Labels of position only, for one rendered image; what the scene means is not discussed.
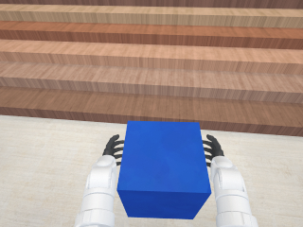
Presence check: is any robot left forearm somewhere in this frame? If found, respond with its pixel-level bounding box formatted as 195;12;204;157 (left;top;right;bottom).
74;155;117;227

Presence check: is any robot left hand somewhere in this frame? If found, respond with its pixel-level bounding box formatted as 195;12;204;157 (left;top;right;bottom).
102;134;125;166

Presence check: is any robot right forearm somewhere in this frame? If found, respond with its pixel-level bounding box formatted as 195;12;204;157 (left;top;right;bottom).
210;156;258;227

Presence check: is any carton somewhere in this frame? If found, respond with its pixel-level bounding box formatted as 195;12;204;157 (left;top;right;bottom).
116;120;212;219

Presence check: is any robot right hand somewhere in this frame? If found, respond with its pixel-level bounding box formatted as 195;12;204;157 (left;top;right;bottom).
202;134;224;167

